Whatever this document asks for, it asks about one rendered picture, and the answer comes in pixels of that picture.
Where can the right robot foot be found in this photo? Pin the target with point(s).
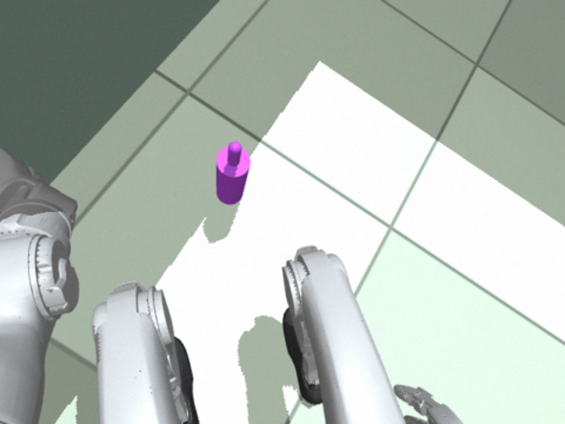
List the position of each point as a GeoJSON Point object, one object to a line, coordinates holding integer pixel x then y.
{"type": "Point", "coordinates": [309, 392]}

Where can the right robot hand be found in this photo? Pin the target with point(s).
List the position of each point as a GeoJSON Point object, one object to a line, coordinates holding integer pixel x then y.
{"type": "Point", "coordinates": [423, 403]}

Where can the left robot hand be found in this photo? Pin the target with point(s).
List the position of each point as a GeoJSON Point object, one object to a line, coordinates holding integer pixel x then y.
{"type": "Point", "coordinates": [11, 166]}

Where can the left robot foot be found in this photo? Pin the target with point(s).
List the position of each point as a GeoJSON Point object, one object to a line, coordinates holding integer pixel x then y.
{"type": "Point", "coordinates": [186, 381]}

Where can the left robot arm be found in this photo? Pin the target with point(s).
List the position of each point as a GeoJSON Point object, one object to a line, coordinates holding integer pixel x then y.
{"type": "Point", "coordinates": [37, 285]}

